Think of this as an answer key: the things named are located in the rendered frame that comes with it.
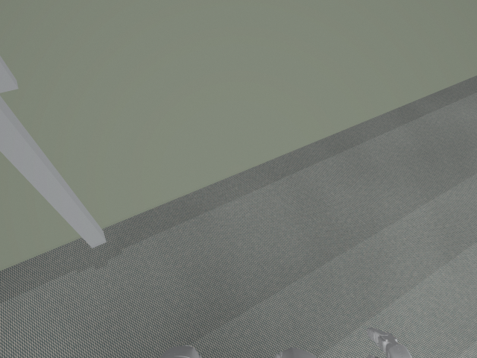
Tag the panel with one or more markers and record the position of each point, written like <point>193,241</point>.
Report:
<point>21,150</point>

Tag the robot right hand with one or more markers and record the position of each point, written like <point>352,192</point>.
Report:
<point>388,344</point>

